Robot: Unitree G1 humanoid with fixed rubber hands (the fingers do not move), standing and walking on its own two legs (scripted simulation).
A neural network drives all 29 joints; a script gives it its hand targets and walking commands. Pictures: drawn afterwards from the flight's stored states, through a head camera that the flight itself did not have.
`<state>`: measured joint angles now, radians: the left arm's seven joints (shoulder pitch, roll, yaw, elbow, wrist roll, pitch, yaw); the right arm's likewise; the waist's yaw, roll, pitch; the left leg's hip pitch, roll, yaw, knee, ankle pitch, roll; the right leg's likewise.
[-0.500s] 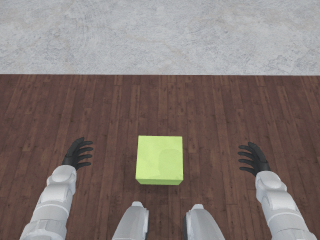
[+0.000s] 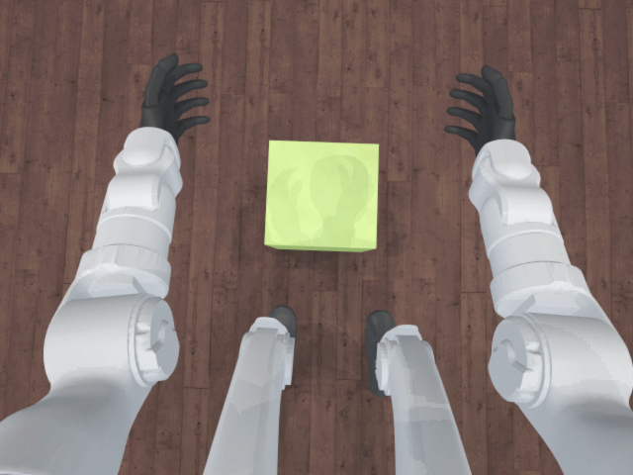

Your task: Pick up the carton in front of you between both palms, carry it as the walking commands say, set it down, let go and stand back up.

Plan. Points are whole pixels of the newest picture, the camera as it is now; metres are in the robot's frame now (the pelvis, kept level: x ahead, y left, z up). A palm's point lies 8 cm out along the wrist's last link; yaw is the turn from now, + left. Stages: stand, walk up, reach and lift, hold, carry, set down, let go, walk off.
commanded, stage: reach and lift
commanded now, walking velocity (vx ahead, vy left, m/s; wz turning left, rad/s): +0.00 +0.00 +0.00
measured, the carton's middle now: (321, 203) +0.47 +0.03 -0.51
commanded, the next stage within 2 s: none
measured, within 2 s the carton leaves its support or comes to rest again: leaves its support in 1.60 s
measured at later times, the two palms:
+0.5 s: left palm (215, 185) +0.47 +0.22 -0.34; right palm (434, 192) +0.48 -0.17 -0.34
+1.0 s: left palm (236, 191) +0.48 +0.21 -0.45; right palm (415, 193) +0.49 -0.16 -0.44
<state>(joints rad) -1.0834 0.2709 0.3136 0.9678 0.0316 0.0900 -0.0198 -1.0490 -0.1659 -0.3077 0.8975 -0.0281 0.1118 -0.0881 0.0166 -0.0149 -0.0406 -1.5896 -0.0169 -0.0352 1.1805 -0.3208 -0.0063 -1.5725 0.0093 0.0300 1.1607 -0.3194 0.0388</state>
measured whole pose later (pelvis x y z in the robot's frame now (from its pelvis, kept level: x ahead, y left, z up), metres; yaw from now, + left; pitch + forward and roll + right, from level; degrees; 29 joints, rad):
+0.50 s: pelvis -0.01 -0.01 -0.19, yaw -1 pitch +47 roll -2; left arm -1.08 0.35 0.18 0.91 -0.17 0.03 0.03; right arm -1.04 -0.23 -0.14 0.81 0.14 0.06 -0.15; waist 0.03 -0.02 0.03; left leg -2.20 -0.03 -0.06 1.90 -0.53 -0.04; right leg -2.18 0.05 0.03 1.89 -0.54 0.05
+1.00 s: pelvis -0.03 -0.01 -0.27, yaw -1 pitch +38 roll -1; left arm -1.31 0.39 0.06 1.12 -0.25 -0.03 0.08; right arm -1.32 -0.31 -0.02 1.08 0.28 0.00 -0.15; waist 0.03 -0.03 0.30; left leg -2.30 -0.02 -0.04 2.18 -0.55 -0.02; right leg -2.29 0.06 0.04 2.17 -0.55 0.07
